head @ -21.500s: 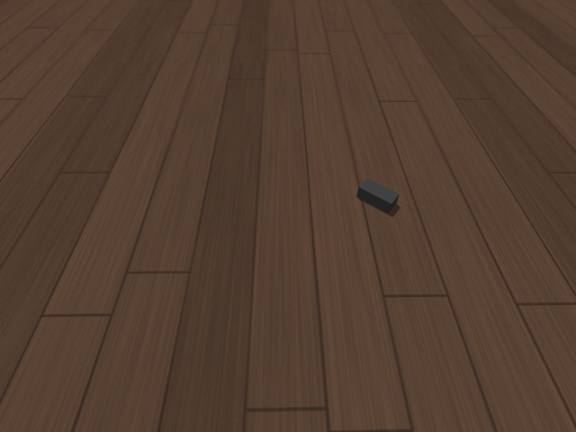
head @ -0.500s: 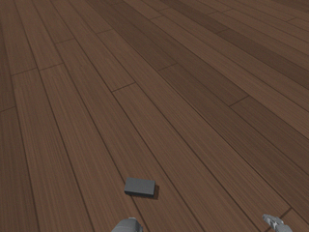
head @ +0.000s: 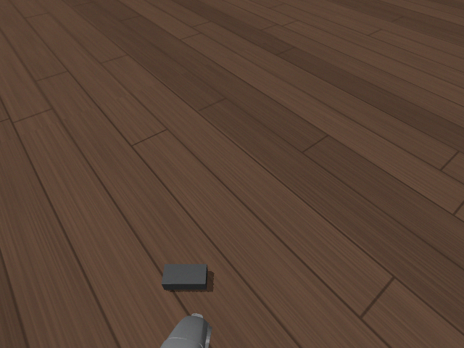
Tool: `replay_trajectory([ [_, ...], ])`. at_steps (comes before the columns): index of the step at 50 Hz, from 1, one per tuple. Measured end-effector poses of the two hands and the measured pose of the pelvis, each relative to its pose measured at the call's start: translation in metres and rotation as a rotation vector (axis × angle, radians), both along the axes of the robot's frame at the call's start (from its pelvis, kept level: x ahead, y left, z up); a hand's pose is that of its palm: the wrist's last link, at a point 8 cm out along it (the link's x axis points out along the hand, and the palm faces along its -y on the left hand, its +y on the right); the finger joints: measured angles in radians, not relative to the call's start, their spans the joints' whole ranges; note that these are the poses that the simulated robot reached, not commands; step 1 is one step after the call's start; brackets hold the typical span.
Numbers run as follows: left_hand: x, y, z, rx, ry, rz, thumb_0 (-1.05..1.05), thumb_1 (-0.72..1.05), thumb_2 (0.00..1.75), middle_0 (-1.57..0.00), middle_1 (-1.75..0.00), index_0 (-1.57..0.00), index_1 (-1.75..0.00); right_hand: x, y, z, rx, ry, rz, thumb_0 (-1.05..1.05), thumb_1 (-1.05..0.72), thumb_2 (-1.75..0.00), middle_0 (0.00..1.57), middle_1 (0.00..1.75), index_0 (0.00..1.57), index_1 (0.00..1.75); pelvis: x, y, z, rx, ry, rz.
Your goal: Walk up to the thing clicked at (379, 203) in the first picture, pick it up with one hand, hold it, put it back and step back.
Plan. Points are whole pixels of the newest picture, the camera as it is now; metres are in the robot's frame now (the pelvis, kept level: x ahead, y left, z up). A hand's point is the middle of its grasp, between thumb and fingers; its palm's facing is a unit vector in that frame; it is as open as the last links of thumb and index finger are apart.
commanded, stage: walk up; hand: left
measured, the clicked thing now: (185, 276) +0.49 +0.24 -0.72
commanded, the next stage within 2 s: stand in 1.34 s
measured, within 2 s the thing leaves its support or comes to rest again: neither
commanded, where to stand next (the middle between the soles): +0.13 -0.02 m, yaw +4 degrees
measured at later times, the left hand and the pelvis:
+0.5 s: hand out of the picture +0.02 +0.25 -0.13, palm faces +0.11 -0.94 -0.32, open 7.3 cm; pelvis -0.06 -0.01 +0.01, yaw +6 degrees
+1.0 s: hand out of the picture +0.00 +0.25 -0.13, palm faces +0.12 -0.93 -0.33, open 7.3 cm; pelvis -0.05 -0.01 +0.03, yaw +7 degrees
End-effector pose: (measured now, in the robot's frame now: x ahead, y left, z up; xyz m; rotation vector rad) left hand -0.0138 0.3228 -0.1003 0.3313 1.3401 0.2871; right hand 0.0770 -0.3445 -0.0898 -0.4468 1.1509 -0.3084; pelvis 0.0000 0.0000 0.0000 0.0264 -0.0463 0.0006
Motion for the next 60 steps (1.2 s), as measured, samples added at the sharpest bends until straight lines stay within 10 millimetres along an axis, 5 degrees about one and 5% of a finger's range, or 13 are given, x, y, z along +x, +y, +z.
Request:
replay_trajectory([
  [3,-0.005,-0.007,0.01,0.011,0.013,-0.012,0.0,0.91,0.89,-0.21,-0.3,-0.21,-0.3,-0.011,0.008,-0.008,0.051,0.007,0.009,0.01,-0.91,-0.9,0.2,0.3,0.2,0.3,-0.012,-0.001,0.005,-0.007,0.016,0.017],
  [9,0.015,-0.007,0.011,0.036,-0.118,-0.026,0.0,0.9,0.89,-0.21,-0.3,-0.21,-0.3,-0.033,0.036,-0.029,0.132,0.101,0.08,0.01,-0.91,-0.9,0.2,0.3,0.2,0.3,-0.029,-0.004,0.001,-0.02,0.034,0.075],
  [16,0.028,-0.016,0.002,-0.008,-0.224,-0.003,0.0,0.91,0.89,-0.21,-0.3,-0.2,-0.3,-0.028,0.065,-0.028,0.184,0.038,0.152,0.01,-0.91,-0.9,0.2,0.3,0.2,0.3,-0.046,-0.004,0.001,0.001,0.002,0.104],
  [26,0.013,-0.033,0.004,-0.061,-0.268,-0.001,0.0,0.91,0.89,-0.21,-0.3,-0.21,-0.3,-0.004,0.057,-0.002,0.165,-0.089,0.194,0.01,-0.91,-0.9,0.2,0.3,0.2,0.3,-0.062,-0.009,0.01,-0.02,-0.016,0.111],
  [40,-0.027,-0.029,0.004,-0.061,-0.107,0.075,0.0,0.91,0.89,-0.21,-0.3,-0.21,-0.3,-0.03,0.041,-0.002,0.143,0.061,0.159,0.01,-0.91,-0.9,0.2,0.3,0.2,0.3,-0.055,-0.012,0.022,-0.033,0.007,0.121],
  [60,0.033,-0.025,0.01,-0.067,-0.179,0.054,0.0,0.91,0.89,-0.21,-0.3,-0.2,-0.3,-0.001,0.06,-0.001,0.167,0.034,0.138,0.01,-0.91,-0.9,0.2,0.3,0.2,0.3,-0.039,-0.005,0.027,-0.031,0.006,0.118],
])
